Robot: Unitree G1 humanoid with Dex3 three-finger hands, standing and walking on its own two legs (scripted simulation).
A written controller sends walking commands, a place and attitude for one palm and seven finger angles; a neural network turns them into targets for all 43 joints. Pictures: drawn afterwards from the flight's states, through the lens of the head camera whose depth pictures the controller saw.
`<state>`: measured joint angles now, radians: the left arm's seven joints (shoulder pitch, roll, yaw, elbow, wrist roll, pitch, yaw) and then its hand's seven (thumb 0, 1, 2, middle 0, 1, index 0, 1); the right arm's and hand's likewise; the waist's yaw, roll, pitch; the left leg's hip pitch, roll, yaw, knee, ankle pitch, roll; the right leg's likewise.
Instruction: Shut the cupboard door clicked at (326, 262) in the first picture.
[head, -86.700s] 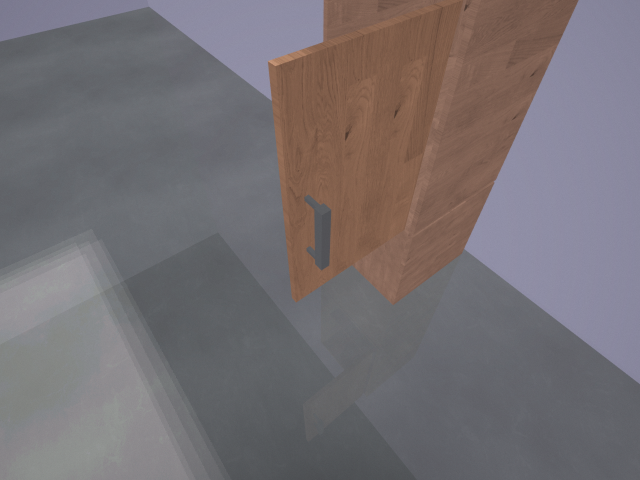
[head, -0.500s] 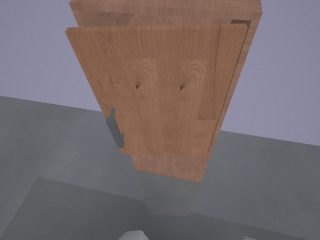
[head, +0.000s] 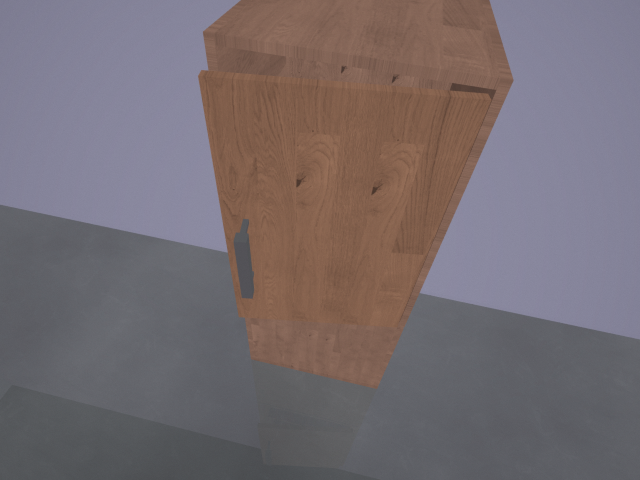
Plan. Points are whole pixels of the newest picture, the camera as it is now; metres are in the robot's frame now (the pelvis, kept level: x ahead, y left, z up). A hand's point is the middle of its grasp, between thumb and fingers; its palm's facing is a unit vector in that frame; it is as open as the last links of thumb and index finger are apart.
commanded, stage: come to a stop and stand still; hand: left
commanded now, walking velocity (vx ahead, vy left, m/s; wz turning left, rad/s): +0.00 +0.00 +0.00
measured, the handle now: (246, 259) +0.50 +0.17 -0.10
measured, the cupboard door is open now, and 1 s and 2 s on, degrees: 10 10 10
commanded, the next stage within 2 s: look again from close up in 0.68 s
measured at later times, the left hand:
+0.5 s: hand out of the picture -0.02 +0.19 -0.18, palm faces +0.03 -0.99 -0.13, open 7.3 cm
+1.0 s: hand out of the picture +0.04 +0.23 -0.18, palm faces +0.00 -0.97 -0.25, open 7.3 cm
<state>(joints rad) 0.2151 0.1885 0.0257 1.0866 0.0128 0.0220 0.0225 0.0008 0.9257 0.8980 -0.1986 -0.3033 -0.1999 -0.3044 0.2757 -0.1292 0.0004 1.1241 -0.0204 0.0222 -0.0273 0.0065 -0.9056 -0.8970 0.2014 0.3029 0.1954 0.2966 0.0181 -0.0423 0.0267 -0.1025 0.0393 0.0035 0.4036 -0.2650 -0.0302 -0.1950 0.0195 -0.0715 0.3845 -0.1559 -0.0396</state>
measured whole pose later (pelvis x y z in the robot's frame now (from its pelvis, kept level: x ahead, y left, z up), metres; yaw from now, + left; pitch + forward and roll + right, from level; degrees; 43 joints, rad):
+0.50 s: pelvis +0.02 +0.04 +0.00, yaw -1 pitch -1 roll +0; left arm 0.31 0.12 0.00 1.16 0.01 0.00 0.03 0.00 0.91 0.90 -0.20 -0.30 -0.20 -0.30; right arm 0.32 -0.09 0.01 1.13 -0.01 -0.02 -0.05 0.01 -0.90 -0.90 0.20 0.30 0.20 0.30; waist 0.02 -0.03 0.04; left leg -0.08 -0.01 0.04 0.37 -0.27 0.02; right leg -0.20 -0.03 -0.03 0.39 -0.17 0.01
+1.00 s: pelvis +0.02 +0.04 -0.01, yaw +0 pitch -2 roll +0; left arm 0.26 0.16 -0.01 1.11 0.01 -0.02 0.05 0.00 0.92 0.90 -0.20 -0.30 -0.20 -0.30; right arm 0.29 -0.16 0.00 1.06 -0.01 -0.03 -0.05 0.01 -0.92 -0.90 0.20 0.30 0.20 0.30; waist -0.01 0.03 0.03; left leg -0.11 -0.03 0.03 0.50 -0.36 0.03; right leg -0.24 -0.05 -0.03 0.54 -0.27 0.02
